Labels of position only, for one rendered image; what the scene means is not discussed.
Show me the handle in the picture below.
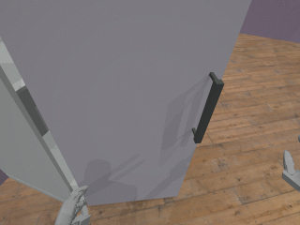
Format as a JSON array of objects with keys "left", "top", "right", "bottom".
[{"left": 192, "top": 72, "right": 225, "bottom": 143}]

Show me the right robot hand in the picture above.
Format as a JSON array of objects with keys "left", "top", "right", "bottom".
[{"left": 281, "top": 135, "right": 300, "bottom": 192}]

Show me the left robot hand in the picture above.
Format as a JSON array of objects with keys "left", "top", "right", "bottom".
[{"left": 54, "top": 186, "right": 91, "bottom": 225}]

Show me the fridge door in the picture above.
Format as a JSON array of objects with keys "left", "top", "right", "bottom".
[{"left": 0, "top": 0, "right": 252, "bottom": 206}]

